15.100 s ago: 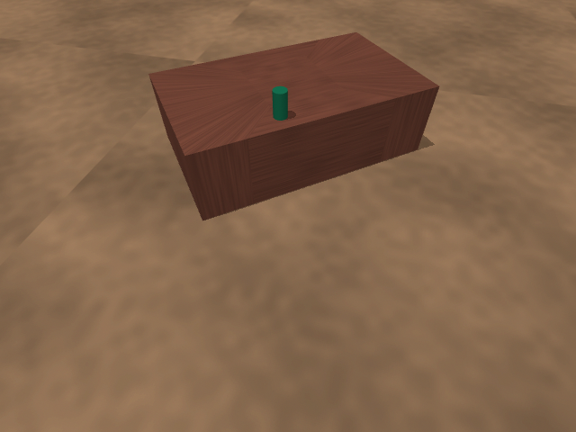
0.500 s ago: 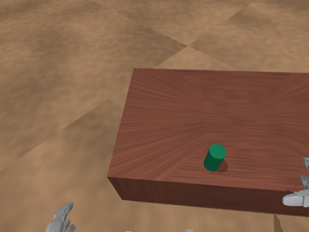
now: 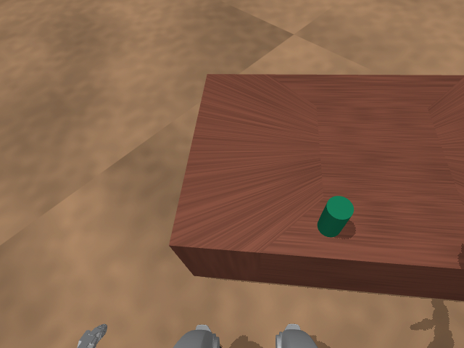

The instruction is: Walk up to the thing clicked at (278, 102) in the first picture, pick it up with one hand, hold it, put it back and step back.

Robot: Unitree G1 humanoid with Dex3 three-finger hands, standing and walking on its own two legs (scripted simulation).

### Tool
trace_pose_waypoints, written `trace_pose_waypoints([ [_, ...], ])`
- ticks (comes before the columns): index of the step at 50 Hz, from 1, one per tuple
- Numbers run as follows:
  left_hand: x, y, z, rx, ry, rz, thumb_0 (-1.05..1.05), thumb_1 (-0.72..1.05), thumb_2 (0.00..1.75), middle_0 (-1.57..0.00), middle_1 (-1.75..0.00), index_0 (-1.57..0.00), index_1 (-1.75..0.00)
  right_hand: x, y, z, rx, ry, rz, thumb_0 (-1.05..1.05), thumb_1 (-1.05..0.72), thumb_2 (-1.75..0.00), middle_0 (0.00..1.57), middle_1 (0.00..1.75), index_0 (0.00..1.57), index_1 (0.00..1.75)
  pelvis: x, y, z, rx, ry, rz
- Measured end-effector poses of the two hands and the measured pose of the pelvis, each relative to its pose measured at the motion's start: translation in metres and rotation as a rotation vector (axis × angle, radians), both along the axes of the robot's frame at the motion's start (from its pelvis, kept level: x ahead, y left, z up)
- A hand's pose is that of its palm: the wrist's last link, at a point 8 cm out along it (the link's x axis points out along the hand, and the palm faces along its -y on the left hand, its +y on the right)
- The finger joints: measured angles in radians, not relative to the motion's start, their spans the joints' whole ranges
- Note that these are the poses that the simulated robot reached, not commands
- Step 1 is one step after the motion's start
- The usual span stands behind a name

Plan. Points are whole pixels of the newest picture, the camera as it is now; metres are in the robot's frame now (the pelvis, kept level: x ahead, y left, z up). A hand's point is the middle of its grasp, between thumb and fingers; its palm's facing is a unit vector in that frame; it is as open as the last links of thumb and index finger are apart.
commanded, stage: go down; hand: right
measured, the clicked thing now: (334, 217) +0.46 -0.23 -0.26
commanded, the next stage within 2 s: approach in 0.66 s
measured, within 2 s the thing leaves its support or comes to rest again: neither
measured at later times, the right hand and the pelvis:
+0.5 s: hand out of the picture +0.35 -0.40 +0.01, palm faces +0.24 +0.97 -0.10, open 17.5 cm; pelvis +0.01 -0.01 +0.00, yaw +0 degrees
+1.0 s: hand out of the picture +0.37 -0.41 -0.01, palm faces +0.24 +0.97 -0.07, open 17.7 cm; pelvis -0.01 -0.01 -0.04, yaw +1 degrees
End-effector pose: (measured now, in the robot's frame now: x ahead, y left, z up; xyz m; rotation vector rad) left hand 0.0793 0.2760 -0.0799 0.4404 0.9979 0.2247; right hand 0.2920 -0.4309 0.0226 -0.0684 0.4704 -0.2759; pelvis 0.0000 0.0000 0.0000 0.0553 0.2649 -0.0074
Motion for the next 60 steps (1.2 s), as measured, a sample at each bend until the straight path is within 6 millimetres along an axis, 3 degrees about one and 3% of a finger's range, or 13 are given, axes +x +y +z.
trace_pose_waypoints([
  [19, -0.003, -0.002, 0.001, 0.019, 0.068, -0.01, 0.01, 0.9, 0.9, -0.2, -0.3, -0.2, -0.3, 0.022, -0.017, 0.003, 0.022, -0.065, 0.017, -0.01, 0.53, -0.06, 0.05, 0.05, 0.04, 0.05, 0.009, -0.007, -0.002, 0.015, 0.034, 0.003],
  [44, -0.022, -0.013, 0.001, 0.015, 0.09, -0.028, 0.0, 0.89, 0.91, -0.2, -0.29, -0.19, -0.3, 0.031, -0.029, 0.008, 0.02, -0.141, 0.017, -0.02, 0.6, -0.07, 0.03, 0.06, 0.03, 0.06, -0.006, -0.015, -0.008, 0.025, 0.046, 0.004],
  [48, -0.025, -0.01, -0.013, 0.023, 0.11, -0.05, 0.0, 0.88, 0.91, -0.2, -0.29, -0.19, -0.3, 0.037, -0.028, -0.009, 0.01, -0.195, 0.021, -0.01, 0.6, -0.08, 0.02, 0.06, 0.03, 0.06, -0.011, -0.015, -0.023, 0.025, 0.091, 0.011],
  [52, -0.024, -0.006, -0.042, 0.035, 0.126, -0.076, 0.0, 0.87, 0.92, -0.2, -0.29, -0.19, -0.3, 0.049, -0.016, -0.038, 0.002, -0.313, 0.057, -0.01, 0.61, -0.08, 0.02, 0.06, 0.02, 0.06, -0.017, -0.014, -0.053, 0.026, 0.162, 0.022],
  [60, -0.01, -0.008, -0.13, 0.027, 0.102, -0.093, 0.0, 0.87, 0.92, -0.2, -0.29, -0.18, -0.3, 0.069, 0.022, -0.137, 0.051, -0.475, 0.113, -0.02, 0.59, -0.07, 0.03, 0.05, 0.03, 0.05, -0.029, -0.009, -0.134, 0.036, 0.278, 0.044],
])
